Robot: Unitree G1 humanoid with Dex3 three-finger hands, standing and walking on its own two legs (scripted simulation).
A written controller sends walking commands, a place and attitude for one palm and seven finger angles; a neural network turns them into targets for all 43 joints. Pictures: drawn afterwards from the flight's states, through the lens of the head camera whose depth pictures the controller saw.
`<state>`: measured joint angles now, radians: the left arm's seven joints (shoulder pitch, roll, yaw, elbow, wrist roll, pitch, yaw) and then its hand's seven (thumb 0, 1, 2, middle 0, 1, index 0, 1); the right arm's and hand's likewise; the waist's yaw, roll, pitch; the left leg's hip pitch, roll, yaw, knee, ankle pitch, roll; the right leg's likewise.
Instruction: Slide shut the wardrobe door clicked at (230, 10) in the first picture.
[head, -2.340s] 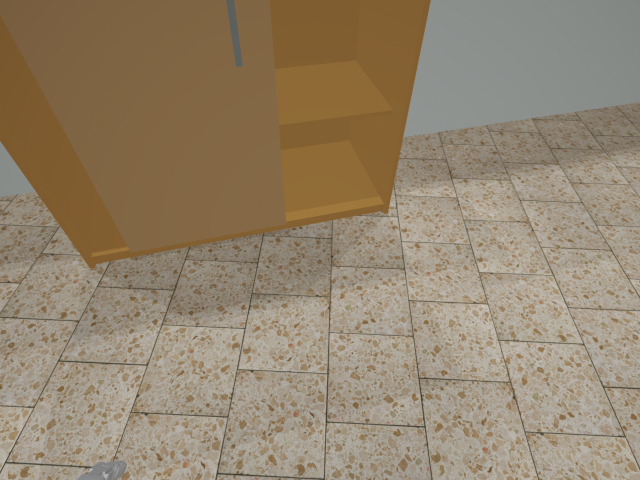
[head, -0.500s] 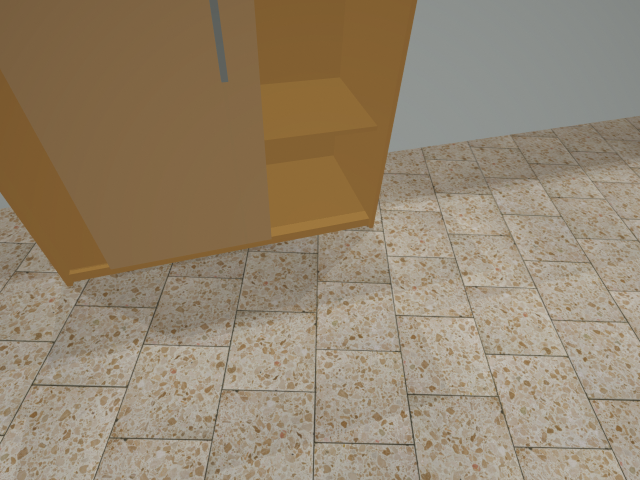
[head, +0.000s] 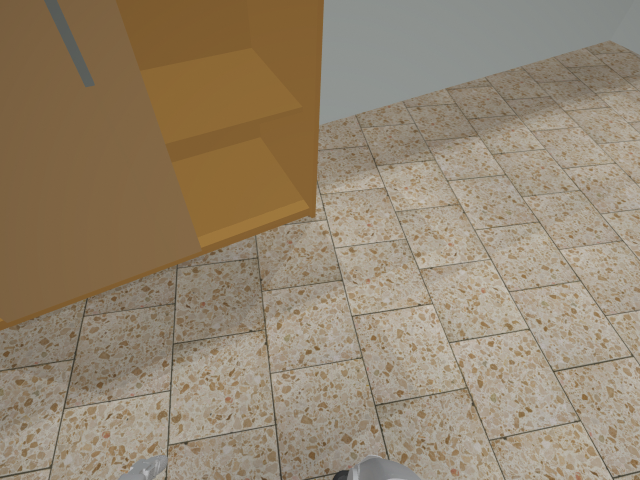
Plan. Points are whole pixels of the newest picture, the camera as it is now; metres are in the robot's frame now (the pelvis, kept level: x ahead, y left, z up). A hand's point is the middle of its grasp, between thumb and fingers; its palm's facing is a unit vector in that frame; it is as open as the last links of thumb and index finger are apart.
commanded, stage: walk to a spot facing it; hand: left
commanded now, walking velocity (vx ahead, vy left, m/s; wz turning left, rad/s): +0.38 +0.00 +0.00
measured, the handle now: out of the picture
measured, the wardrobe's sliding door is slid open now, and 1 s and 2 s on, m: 0.46 0.46 0.46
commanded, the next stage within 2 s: turn to face it in 0.24 s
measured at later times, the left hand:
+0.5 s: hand (159, 463) +0.16 +0.23 -0.16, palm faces +0.07 -0.99 -0.15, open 7.3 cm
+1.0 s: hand (193, 351) +0.31 +0.21 -0.12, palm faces +0.32 -0.91 -0.26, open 7.3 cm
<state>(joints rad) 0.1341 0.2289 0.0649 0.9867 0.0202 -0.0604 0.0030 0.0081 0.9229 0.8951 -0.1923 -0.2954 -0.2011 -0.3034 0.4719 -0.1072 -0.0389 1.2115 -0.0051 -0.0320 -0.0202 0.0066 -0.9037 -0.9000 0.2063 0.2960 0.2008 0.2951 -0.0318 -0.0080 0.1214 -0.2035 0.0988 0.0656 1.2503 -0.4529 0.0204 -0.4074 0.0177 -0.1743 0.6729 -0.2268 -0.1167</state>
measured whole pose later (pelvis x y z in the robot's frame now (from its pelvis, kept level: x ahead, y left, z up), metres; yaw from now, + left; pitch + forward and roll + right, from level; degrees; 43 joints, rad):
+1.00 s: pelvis +0.26 +0.00 +0.03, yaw +18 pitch -2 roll +2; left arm 0.17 0.15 0.04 0.91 0.03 -0.01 0.03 0.01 0.91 0.89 -0.20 -0.30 -0.21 -0.30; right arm 0.22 -0.23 -0.09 1.00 -0.02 0.06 0.01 0.00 -0.91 -0.90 0.20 0.30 0.20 0.29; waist -0.03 0.03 0.06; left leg -0.47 0.03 0.02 1.13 -0.41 -0.05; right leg -0.23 -0.08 -0.20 0.51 -0.26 -0.04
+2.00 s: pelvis +0.36 +0.07 +0.03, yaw +30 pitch -1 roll -1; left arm 0.43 0.09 0.02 1.13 0.03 -0.07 0.02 0.01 0.91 0.89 -0.20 -0.30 -0.21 -0.30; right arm 0.25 -0.17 -0.07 1.08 -0.02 0.00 0.02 0.01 -0.92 -0.90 0.20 0.30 0.20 0.29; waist 0.01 0.02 0.04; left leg -0.53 0.10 0.07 0.83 -0.20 0.00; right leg 0.00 -0.02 -0.15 0.30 -0.28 -0.01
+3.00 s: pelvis +0.45 +0.22 +0.01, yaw +28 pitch -2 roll +0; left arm 0.24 0.20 0.03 0.97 0.03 0.05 0.05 0.01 0.91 0.89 -0.20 -0.30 -0.21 -0.30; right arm 0.22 -0.20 -0.05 0.91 -0.02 0.03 -0.02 0.00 -0.91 -0.90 0.20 0.30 0.20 0.29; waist 0.00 -0.01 0.05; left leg -0.25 0.00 0.08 0.66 -0.38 0.04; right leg -0.38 -0.08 -0.02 0.65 -0.29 -0.01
